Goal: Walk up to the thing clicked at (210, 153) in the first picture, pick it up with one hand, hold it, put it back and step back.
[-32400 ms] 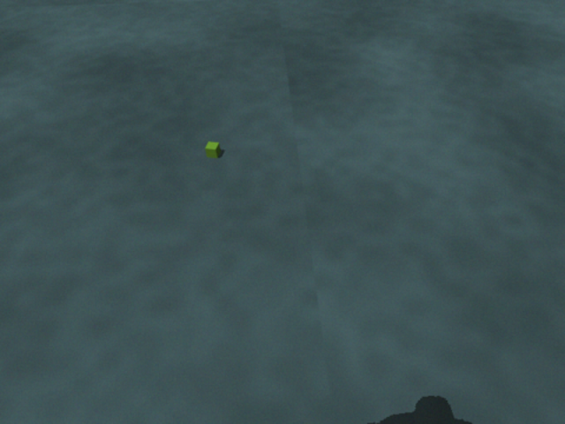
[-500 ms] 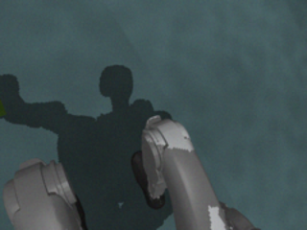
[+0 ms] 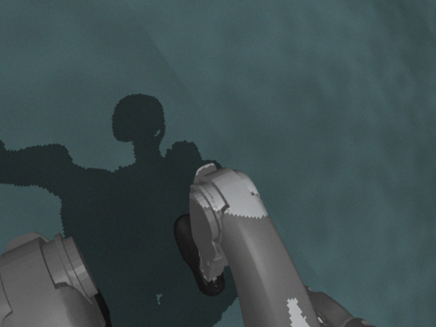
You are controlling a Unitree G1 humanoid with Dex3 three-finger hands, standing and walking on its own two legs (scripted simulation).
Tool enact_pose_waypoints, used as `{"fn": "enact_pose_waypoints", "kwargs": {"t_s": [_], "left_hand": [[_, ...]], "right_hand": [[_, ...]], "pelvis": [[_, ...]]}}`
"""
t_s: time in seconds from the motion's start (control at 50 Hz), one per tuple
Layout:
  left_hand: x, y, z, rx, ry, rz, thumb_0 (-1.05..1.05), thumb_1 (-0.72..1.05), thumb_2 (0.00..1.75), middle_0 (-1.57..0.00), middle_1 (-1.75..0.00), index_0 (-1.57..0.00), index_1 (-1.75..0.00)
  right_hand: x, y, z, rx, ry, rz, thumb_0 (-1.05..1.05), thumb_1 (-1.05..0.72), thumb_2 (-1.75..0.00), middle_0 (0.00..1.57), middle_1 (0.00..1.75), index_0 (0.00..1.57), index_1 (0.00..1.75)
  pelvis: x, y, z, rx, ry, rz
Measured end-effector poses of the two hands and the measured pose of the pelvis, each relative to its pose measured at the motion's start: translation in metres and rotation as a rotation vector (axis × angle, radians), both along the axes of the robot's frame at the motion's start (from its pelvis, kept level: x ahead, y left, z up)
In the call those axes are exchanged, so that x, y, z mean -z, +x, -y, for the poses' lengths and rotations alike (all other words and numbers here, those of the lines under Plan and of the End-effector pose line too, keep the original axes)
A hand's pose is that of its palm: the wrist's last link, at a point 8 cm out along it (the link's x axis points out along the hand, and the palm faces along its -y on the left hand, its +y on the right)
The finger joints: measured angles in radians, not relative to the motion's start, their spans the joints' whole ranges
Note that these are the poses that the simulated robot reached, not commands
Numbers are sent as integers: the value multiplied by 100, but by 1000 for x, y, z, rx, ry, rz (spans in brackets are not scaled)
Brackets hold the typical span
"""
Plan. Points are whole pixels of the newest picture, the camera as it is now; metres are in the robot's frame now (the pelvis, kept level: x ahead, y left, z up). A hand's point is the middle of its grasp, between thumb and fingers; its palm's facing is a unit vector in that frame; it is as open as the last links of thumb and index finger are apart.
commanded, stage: rest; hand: left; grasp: from above
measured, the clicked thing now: out of the picture +0.47 +0.29 -0.27
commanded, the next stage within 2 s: open in 0.20 s
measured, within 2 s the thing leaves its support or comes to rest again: neither
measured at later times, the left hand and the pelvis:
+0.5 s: hand out of the picture +0.46 +0.28 -0.24, palm faces -0.46 -0.12 -0.88, open 9.4 cm; pelvis -0.01 +0.00 +0.00, yaw -1 degrees
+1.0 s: hand out of the picture +0.46 +0.29 -0.24, palm faces -0.45 -0.13 -0.88, open 13.5 cm; pelvis +0.00 +0.00 +0.01, yaw -1 degrees
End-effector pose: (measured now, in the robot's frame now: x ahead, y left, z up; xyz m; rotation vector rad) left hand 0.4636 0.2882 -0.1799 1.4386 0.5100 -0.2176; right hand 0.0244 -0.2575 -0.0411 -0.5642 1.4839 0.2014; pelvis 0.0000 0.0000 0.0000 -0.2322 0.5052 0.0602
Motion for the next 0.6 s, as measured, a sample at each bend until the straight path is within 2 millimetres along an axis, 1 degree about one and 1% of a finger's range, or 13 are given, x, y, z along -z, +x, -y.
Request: {"fn": "enact_pose_waypoints", "kwargs": {"t_s": [0.36,0.48,0.6], "left_hand": [[0,1,0,-6,3,-11,-1,16,34,-80,-45,-82,-40],[3,-1,1,10,6,-18,0,15,42,-72,-50,-73,-46],[5,2,2,16,0,4,0,3,56,-58,-56,-59,-54]], "right_hand": [[-4,-13,-5,-17,20,-10,0,-90,-90,20,30,20,30],[-6,-14,-6,-26,19,-12,0,-90,-90,20,30,20,30],[-10,-12,-8,-34,11,-8,0,-90,-90,20,30,20,30]], "pelvis": [[-1,-5,2,8,-4,26],[-2,-6,1,11,-8,32],[-3,-7,0,14,-14,34]]}}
